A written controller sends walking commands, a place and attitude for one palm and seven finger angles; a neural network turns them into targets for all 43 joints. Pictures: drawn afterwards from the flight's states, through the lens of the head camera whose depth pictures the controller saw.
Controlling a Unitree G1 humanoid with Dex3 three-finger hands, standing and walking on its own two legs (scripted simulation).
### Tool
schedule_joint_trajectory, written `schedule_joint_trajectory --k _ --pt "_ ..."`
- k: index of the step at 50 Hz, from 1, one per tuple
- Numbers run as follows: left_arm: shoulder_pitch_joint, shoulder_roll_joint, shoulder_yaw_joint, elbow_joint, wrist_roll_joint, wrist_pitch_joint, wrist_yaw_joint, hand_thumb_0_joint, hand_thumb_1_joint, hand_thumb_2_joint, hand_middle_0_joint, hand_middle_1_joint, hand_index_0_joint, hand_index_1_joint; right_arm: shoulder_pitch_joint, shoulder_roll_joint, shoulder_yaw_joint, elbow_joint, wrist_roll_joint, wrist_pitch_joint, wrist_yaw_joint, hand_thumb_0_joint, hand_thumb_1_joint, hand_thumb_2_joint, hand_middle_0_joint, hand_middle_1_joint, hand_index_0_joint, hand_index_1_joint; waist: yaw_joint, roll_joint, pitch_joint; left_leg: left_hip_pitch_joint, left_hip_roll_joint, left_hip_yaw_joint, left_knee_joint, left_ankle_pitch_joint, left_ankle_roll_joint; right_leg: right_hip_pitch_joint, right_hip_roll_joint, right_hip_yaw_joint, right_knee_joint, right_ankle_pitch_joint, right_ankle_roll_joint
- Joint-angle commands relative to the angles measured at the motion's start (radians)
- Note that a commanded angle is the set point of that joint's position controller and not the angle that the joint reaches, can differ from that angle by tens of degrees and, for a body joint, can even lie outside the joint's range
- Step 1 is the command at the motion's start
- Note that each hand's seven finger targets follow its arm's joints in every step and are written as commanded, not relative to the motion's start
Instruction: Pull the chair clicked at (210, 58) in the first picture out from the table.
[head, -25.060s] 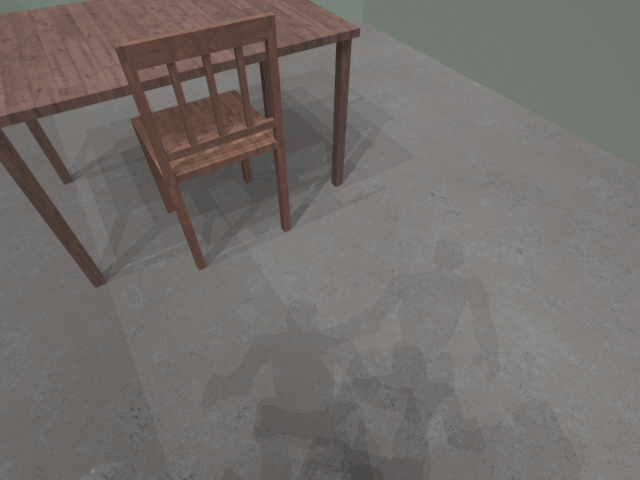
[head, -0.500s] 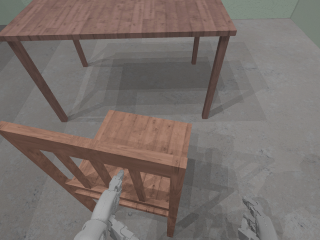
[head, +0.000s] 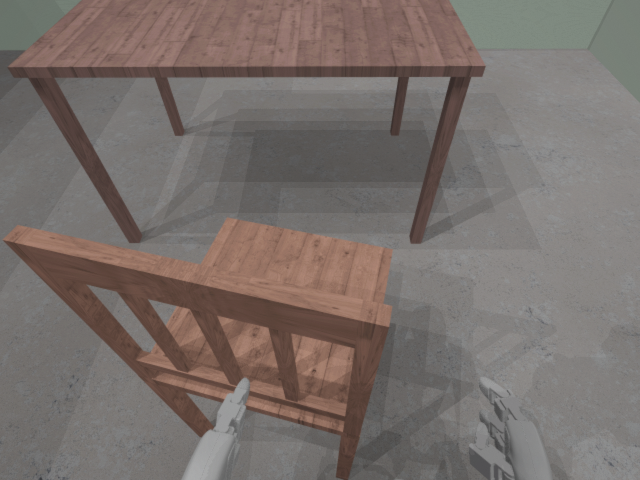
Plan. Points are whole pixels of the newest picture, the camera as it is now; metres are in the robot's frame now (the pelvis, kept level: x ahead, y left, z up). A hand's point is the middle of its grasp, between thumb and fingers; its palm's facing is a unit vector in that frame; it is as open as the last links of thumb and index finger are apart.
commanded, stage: draw the hand back to the body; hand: left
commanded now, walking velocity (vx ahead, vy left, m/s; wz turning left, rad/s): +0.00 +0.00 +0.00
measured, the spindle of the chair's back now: (221, 348) +0.30 +0.15 -0.03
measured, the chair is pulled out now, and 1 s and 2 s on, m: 0.63 0.63 0.63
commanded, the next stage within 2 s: step back with the hand held close in 1.60 s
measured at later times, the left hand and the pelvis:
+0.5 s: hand (188, 442) +0.16 +0.13 +0.09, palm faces +0.04 -1.00 -0.08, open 17.4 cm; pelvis -0.01 -0.01 -0.01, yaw +0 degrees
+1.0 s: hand (50, 374) +0.19 +0.22 +0.17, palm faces +0.36 -0.83 -0.42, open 12.5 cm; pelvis +0.01 -0.01 +0.05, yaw +0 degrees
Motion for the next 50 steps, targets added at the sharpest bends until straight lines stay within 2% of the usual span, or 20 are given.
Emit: schedule_joint_trajectory --k 1,2,3,6,8,11,13,18,19,23,26,27,28,30,33,37,42,46,47,50 --pt "0.078 0.015 -0.017 -0.262 0.011 -0.072 -0.003 0.0 -0.55 0.2 0.0 0.0 0.0 0.0 -0.07 -0.1 -0.053 -0.198 0.006 -0.059 -0.016 0.0 -0.9 -0.9 0.2 0.3 0.2 0.3 -0.021 -0.075 -0.083 0.048 -0.015 -0.028 -0.143 0.244 0.031 0.074 0.034 -0.001 -0.148 0.205 -0.018" --pt "-0.004 -0.1 0.025 -0.39 -0.151 -0.205 0.006 0.0 -0.55 0.2 0.0 0.0 0.0 0.0 -0.092 -0.084 -0.045 -0.18 0.009 -0.09 -0.015 0.0 -0.9 -0.9 0.2 0.3 0.2 0.3 -0.012 -0.101 -0.051 0.02 -0.026 -0.034 -0.111 0.25 0.017 0.033 0.048 -0.036 -0.128 0.219 -0.02" --pt "0.05 -0.05 0.054 -0.331 -0.142 -0.268 0.01 0.0 -0.55 0.2 0.0 0.0 0.0 0.0 -0.086 -0.094 -0.051 -0.151 0.008 -0.106 -0.012 0.0 -0.9 -0.9 0.2 0.3 0.2 0.3 0.0 -0.096 -0.073 0.016 -0.025 -0.031 -0.1 0.232 0.013 0.016 0.05 -0.034 -0.108 0.192 -0.02" --pt "0.083 -0.033 0.104 -0.376 -0.167 -0.407 0.011 0.0 -0.55 0.2 0.0 0.0 0.0 0.0 -0.075 -0.085 -0.062 -0.134 0.009 -0.125 0.006 0.0 -0.9 -0.9 0.2 0.3 0.2 0.3 0.022 -0.004 -0.123 0.017 -0.021 -0.028 -0.083 0.268 0.001 0.005 0.046 -0.027 -0.068 0.197 -0.028" --pt "0.091 -0.044 0.092 -0.366 -0.158 -0.493 0.006 0.0 -0.55 0.2 0.0 0.0 0.0 0.0 -0.083 -0.079 -0.069 -0.116 0.007 -0.124 0.023 0.0 -0.9 -0.9 0.2 0.3 0.2 0.3 0.02 -0.008 -0.108 -0.014 -0.014 -0.029 -0.059 0.274 -0.003 -0.028 0.047 -0.026 -0.042 0.193 -0.029" --pt "0.083 -0.007 0.109 -0.318 -0.12 -0.627 -0.019 0.0 -0.55 0.2 0.0 0.0 0.0 0.0 -0.113 -0.075 -0.086 -0.091 -0.004 -0.113 0.053 0.0 -0.9 -0.9 0.2 0.3 0.2 0.3 0.017 -0.027 -0.112 -0.09 -0.004 -0.029 0.0 0.245 -0.002 -0.086 0.042 -0.011 0.012 0.175 -0.03" --pt "0.177 0.02 0.155 -0.276 -0.131 -0.609 -0.053 0.0 -0.55 0.2 0.0 0.0 0.0 0.0 -0.125 -0.077 -0.094 -0.116 0.006 -0.081 0.058 0.0 -0.9 -0.9 0.2 0.3 0.2 0.3 0.036 -0.046 -0.135 -0.081 -0.004 -0.014 -0.028 0.214 0.003 -0.016 0.041 0.004 -0.021 0.164 -0.03" --pt "0.111 0.094 0.268 -0.436 -0.215 -0.493 -0.086 0.0 -0.55 0.2 0.0 0.0 0.0 0.0 -0.129 -0.063 -0.084 -0.149 0.036 -0.04 0.012 0.0 -0.9 -0.9 0.2 0.3 0.2 0.3 0.033 -0.061 -0.173 -0.019 -0.006 -0.006 -0.074 0.222 0.017 0.102 0.041 0.016 -0.099 0.193 -0.019" --pt "0.114 0.105 0.31 -0.44 -0.238 -0.49 -0.082 0.0 -0.55 0.2 0.0 0.0 0.0 0.0 -0.123 -0.057 -0.084 -0.137 0.038 -0.042 0.003 0.0 -0.9 -0.9 0.2 0.3 0.2 0.3 0.038 -0.075 -0.176 -0.01 -0.005 -0.01 -0.081 0.237 0.017 0.12 0.042 0.011 -0.111 0.21 -0.018" --pt "0.083 0.098 0.332 -0.44 -0.28 -0.516 -0.094 0.0 -0.477 0.235 -0.01 -0.015 -0.01 -0.015 -0.11 -0.057 -0.076 -0.093 0.041 -0.079 -0.014 0.0 -0.9 -0.9 0.2 0.3 0.2 0.3 0.019 -0.07 -0.137 0.05 -0.002 -0.022 -0.109 0.288 0.017 0.124 0.044 -0.007 -0.146 0.267 -0.012" --pt "0.054 0.121 0.361 -0.379 -0.291 -0.51 -0.134 0.0 -0.369 0.287 -0.025 -0.037 -0.025 -0.037 -0.118 -0.07 -0.073 -0.062 0.041 -0.104 -0.018 0.0 -0.9 -0.9 0.2 0.3 0.2 0.3 0.01 -0.077 -0.081 0.063 0.002 -0.027 -0.14 0.239 0.017 0.124 0.039 -0.006 -0.191 0.205 -0.007" --pt "0.139 0.331 0.475 -0.324 -0.14 -0.393 -0.013 0.0 -0.332 0.305 -0.03 -0.045 -0.03 -0.045 -0.098 -0.065 -0.08 -0.051 0.019 -0.075 -0.049 0.0 -0.9 -0.9 0.2 0.3 0.2 0.3 0.096 -0.044 -0.123 0.105 0.05 -0.015 -0.196 0.262 0.015 0.234 0.003 0.043 -0.251 0.211 -0.04" --pt "0.131 0.208 0.389 -0.41 -0.13 -0.349 0.02 0.0 -0.296 0.322 -0.035 -0.053 -0.035 -0.053 -0.096 -0.051 -0.056 -0.079 0.014 -0.073 -0.052 0.0 -0.9 -0.9 0.2 0.3 0.2 0.3 0.058 -0.013 -0.069 0.134 0.037 -0.006 -0.219 0.271 0.017 0.245 -0.009 0.029 -0.271 0.243 -0.034" --pt "0.111 0.209 0.4 -0.382 -0.109 -0.292 0.064 0.0 -0.224 0.357 -0.045 -0.068 -0.045 -0.068 -0.109 -0.053 -0.053 -0.046 0.011 -0.06 -0.06 0.0 -0.9 -0.9 0.2 0.3 0.2 0.3 0.062 -0.025 -0.022 0.178 0.046 -0.006 -0.244 0.301 0.018 0.264 -0.006 0.012 -0.296 0.273 -0.032" --pt "0.043 0.253 0.446 -0.397 -0.104 -0.263 0.098 0.0 -0.115 0.41 -0.06 -0.09 -0.06 -0.09 -0.137 -0.059 -0.041 -0.023 0.004 -0.066 -0.073 0.0 -0.9 -0.9 0.2 0.3 0.2 0.3 0.063 -0.046 0.01 0.236 0.047 -0.009 -0.299 0.304 0.019 0.324 -0.01 0.009 -0.362 0.283 -0.03" --pt "-0.038 0.303 0.506 -0.406 -0.101 -0.261 0.126 0.0 0.03 0.48 -0.08 -0.12 -0.08 -0.12 -0.161 -0.068 -0.034 0.012 0.004 -0.095 -0.077 0.0 -0.9 -0.9 0.2 0.3 0.2 0.3 0.07 -0.003 0.047 0.326 0.044 -0.014 -0.377 0.306 0.018 0.38 -0.011 0.007 -0.445 0.276 -0.034" --pt "-0.079 0.305 0.551 -0.351 -0.102 -0.271 0.133 0.0 0.211 0.567 -0.105 -0.157 -0.105 -0.157 -0.188 -0.073 -0.032 0.059 0.004 -0.118 -0.066 0.0 -0.9 -0.9 0.2 0.3 0.2 0.3 0.074 0.045 0.119 0.4 0.045 -0.015 -0.466 0.316 0.011 0.43 -0.009 0.006 -0.518 0.285 -0.036" --pt "-0.11 0.314 0.599 -0.333 -0.109 -0.288 0.133 0.0 0.356 0.637 -0.125 -0.187 -0.125 -0.187 -0.202 -0.076 -0.033 0.08 -0.002 -0.124 -0.055 0.0 -0.9 -0.9 0.2 0.3 0.2 0.3 0.08 -0.003 0.117 0.451 0.05 -0.016 -0.519 0.356 0.012 0.482 -0.005 0.003 -0.54 0.329 -0.034" --pt "-0.125 0.342 0.632 -0.329 -0.11 -0.288 0.134 0.0 0.393 0.655 -0.13 -0.195 -0.13 -0.195 -0.212 -0.081 -0.036 0.087 -0.001 -0.124 -0.054 0.0 -0.9 -0.9 0.2 0.3 0.2 0.3 0.086 0.006 0.118 0.453 0.05 -0.018 -0.529 0.363 0.01 0.5 -0.005 0.008 -0.553 0.335 -0.036" --pt "-0.151 0.347 0.662 -0.351 -0.112 -0.302 0.132 0.0 0.501 0.707 -0.145 -0.218 -0.145 -0.218 -0.212 -0.08 -0.036 0.099 -0.005 -0.126 -0.045 0.0 -0.9 -0.9 0.2 0.3 0.2 0.3 0.088 0.022 0.095 0.502 0.052 -0.012 -0.55 0.424 0.012 0.534 -0.006 0.01 -0.557 0.402 -0.036"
